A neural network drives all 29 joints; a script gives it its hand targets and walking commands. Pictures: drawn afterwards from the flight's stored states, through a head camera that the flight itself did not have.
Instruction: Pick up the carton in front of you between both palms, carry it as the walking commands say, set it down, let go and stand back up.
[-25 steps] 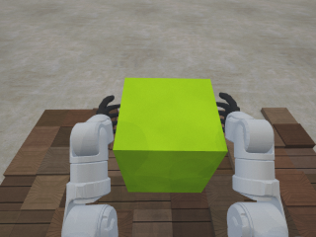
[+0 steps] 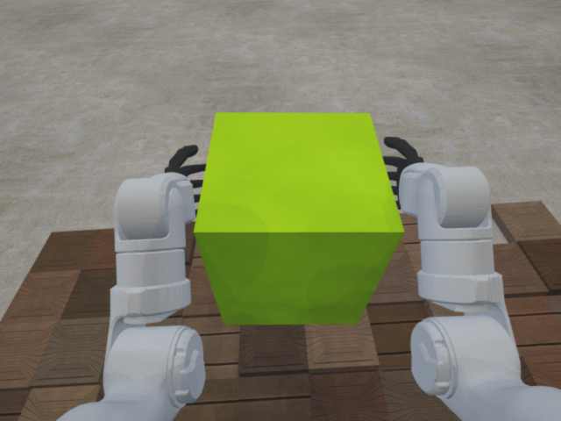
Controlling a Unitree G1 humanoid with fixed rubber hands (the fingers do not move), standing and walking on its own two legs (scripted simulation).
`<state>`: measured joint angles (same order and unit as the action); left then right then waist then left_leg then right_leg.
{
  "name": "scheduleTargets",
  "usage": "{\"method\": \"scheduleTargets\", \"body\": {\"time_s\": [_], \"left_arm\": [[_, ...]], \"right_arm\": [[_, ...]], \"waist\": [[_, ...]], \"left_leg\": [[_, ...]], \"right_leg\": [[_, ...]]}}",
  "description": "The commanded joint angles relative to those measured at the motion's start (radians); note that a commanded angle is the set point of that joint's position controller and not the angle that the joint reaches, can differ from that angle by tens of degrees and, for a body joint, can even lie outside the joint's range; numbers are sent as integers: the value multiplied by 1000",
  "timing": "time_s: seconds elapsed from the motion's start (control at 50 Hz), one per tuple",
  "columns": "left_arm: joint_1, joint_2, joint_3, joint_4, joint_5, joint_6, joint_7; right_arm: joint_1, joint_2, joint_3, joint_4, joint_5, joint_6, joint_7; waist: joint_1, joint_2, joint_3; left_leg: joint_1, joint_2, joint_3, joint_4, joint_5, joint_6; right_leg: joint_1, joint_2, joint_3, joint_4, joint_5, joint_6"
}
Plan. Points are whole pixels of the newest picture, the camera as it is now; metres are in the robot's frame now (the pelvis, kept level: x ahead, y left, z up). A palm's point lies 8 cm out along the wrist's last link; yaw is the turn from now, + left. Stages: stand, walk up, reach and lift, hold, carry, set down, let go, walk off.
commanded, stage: carry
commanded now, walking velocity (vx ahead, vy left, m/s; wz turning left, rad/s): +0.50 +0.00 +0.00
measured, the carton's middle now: (291, 226) +0.37 +0.00 +0.11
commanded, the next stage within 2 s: none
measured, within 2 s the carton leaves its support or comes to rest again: neither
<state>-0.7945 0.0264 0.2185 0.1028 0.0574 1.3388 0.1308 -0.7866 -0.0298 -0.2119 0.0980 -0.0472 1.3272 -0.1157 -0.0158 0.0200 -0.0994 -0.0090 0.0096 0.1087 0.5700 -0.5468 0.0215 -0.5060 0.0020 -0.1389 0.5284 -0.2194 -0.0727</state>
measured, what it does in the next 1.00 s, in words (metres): climbs: left foot 0.03 m higher, then right foot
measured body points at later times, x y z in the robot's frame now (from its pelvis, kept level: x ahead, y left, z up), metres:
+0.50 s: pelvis +0.30 +0.00 +0.03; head +0.36 -0.01 +0.47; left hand +0.71 +0.14 +0.17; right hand +0.70 -0.17 +0.18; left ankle +0.39 +0.09 -0.69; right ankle +0.15 -0.09 -0.64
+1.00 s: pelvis +0.64 -0.05 +0.06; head +0.67 -0.06 +0.51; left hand +1.02 +0.12 +0.22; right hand +1.04 -0.18 +0.23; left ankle +0.72 +0.08 -0.62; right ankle +0.57 -0.11 -0.68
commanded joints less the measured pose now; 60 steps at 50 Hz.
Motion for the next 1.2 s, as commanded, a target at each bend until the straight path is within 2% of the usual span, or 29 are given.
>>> {"method": "scheduleTargets", "body": {"time_s": [0.0,0.02,0.04,0.08,0.12,0.2,0.36,0.4,0.42,0.44,0.46,0.5,0.52,0.64,0.68,0.72,0.74,0.76,0.78,0.8,0.82,0.86,0.96,1.04,1.08,1.1,1.14,1.16,1.18], "left_arm": [[-653,-942,-483,61,-378,-31,-224],[-651,-979,-479,71,-397,-40,-228],[-704,-1033,-481,39,-423,-46,-234],[-835,-1102,-508,-64,-465,-62,-237],[-867,-1139,-531,-131,-491,-66,-235],[-809,-1128,-560,-191,-473,-65,-232],[-731,-1003,-621,-231,-451,-47,-236],[-733,-992,-624,-198,-449,-39,-239],[-765,-1019,-634,-212,-457,-36,-241],[-795,-1024,-635,-224,-462,-28,-244],[-813,-1022,-638,-225,-464,-22,-246],[-784,-1020,-592,-209,-435,-26,-234],[-776,-1008,-573,-212,-409,-24,-225],[-636,-933,-497,-51,-281,-13,-192],[-641,-940,-481,0,-261,-17,-195],[-627,-972,-476,61,-282,-26,-210],[-648,-981,-488,54,-298,-41,-218],[-675,-984,-494,56,-317,-46,-227],[-738,-1019,-504,32,-356,-39,-239],[-792,-1057,-531,-6,-404,-41,-249],[-858,-1065,-552,-52,-435,-41,-252],[-901,-1104,-577,-100,-491,-36,-255],[-871,-1078,-544,-115,-518,-13,-247],[-841,-1072,-521,-52,-497,-13,-253],[-857,-1089,-523,-32,-499,-20,-256],[-872,-1094,-523,-29,-495,-24,-256],[-866,-1097,-519,-16,-486,-31,-255],[-869,-1104,-525,-11,-478,-35,-254],[-861,-1104,-526,-1,-462,-41,-251]], "right_arm": [[-734,1022,556,11,432,-20,209],[-767,1043,550,7,437,-24,207],[-798,1064,538,-2,437,-32,201],[-830,1118,523,-31,431,-41,186],[-790,1131,514,-42,410,-46,168],[-689,1118,533,-63,356,-53,148],[-662,1009,594,-127,335,-37,150],[-667,991,587,-114,342,-23,162],[-687,981,592,-107,340,-29,169],[-647,984,587,-68,341,-36,174],[-628,1019,594,-73,358,-37,178],[-685,1063,619,-151,403,-34,183],[-750,1080,635,-208,432,-35,185],[-809,1088,644,-154,507,-17,226],[-798,1098,638,-84,517,-22,241],[-805,1111,619,-43,490,-34,246],[-843,1108,604,-42,474,-34,250],[-836,1108,581,-24,454,-30,250],[-824,1089,546,1,416,-27,238],[-804,1065,529,7,401,-23,226],[-796,1076,519,23,387,-20,213],[-777,1067,514,6,372,-16,187],[-687,1020,463,31,310,3,149],[-679,1006,440,81,277,14,157],[-687,1003,430,107,273,14,164],[-675,1009,427,120,277,13,169],[-704,1027,434,129,293,11,180],[-704,1037,438,132,306,7,186],[-725,1051,446,125,322,1,198]], "waist": [[74,-302,-524],[103,-336,-483],[85,-199,-416],[70,-98,-394],[57,-97,-408],[65,-116,-404],[92,-137,-309],[5,-142,-385],[-41,9,-481],[-108,196,-532],[-112,311,-534],[-121,54,-479],[-100,7,-461],[-43,116,-349],[28,142,-347],[138,13,-425],[183,-187,-396],[109,-328,-339],[54,-177,-304],[52,-106,-270],[49,-90,-287],[50,-110,-309],[95,-133,-330],[135,-113,-263],[121,-89,-209],[104,-92,-184],[20,-196,-253],[-36,-179,-340],[-64,-102,-419]], "left_leg": [[-504,-18,-47,643,110,0],[-701,-85,-102,790,-16,-4],[-750,-23,-135,810,38,14],[-743,26,-137,737,125,25],[-688,37,-120,649,173,12],[-760,41,-67,457,208,-14],[-686,-17,34,47,424,35],[-284,-104,132,-67,364,68],[107,-66,59,-34,456,122],[384,100,-266,-63,508,245],[514,238,-463,-43,798,308],[443,271,-467,-69,749,272],[390,274,-453,-86,666,230],[34,155,-207,-215,350,146],[-121,159,-117,-176,340,118],[-323,112,-23,154,395,68],[-552,4,-5,415,238,27],[-729,-79,-99,604,-15,24],[-754,-12,-168,705,30,45],[-738,11,-144,681,72,42],[-752,31,-134,645,103,32],[-729,44,-121,530,156,18],[-830,19,-67,357,392,23],[-948,20,-44,203,496,30],[-767,6,0,-34,664,46],[-586,-37,65,-125,678,55],[-270,-84,99,-86,629,80],[-93,-67,86,-105,641,83],[100,52,-59,-49,588,76]], "right_leg": [[876,-338,527,16,211,-193],[892,-344,693,-116,86,-236],[815,-312,619,-143,127,-181],[698,-292,485,-119,240,-145],[626,-252,387,-155,156,-116],[652,-240,303,-176,210,-144],[729,-172,172,-80,550,-97],[568,-147,70,103,772,-34],[298,-105,61,302,739,11],[-37,-21,75,595,367,73],[-254,75,105,788,-292,87],[-370,23,205,807,-301,51],[-357,-7,222,726,-291,39],[-32,18,73,142,-204,64],[278,67,-89,79,-57,65],[665,42,-70,67,-107,52],[740,-111,304,-73,-349,-13],[695,-288,768,-209,-185,-124],[650,-354,739,-182,-107,-170],[572,-331,641,-148,166,-175],[575,-325,570,-140,207,-179],[574,-273,454,-144,302,-135],[743,-222,296,-78,627,-112],[836,-184,259,-75,608,-101],[703,-140,192,-113,548,-60],[581,-133,162,-189,580,-47],[504,-148,111,-53,849,-5],[490,-126,62,147,811,31],[356,-92,65,392,517,54]]}}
